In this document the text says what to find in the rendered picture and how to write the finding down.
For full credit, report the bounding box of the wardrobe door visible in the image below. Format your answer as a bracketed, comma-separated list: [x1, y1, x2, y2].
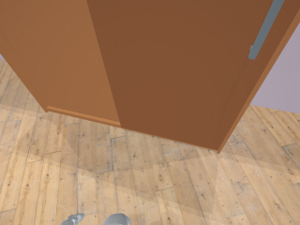
[0, 0, 120, 123]
[86, 0, 300, 150]

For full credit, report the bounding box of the handle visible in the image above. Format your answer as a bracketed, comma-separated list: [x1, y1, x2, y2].
[248, 0, 285, 60]

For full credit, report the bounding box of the left robot hand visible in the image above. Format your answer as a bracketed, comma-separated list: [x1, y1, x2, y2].
[60, 213, 84, 225]

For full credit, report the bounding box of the left robot thigh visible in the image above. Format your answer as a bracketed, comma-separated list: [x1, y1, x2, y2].
[103, 213, 131, 225]

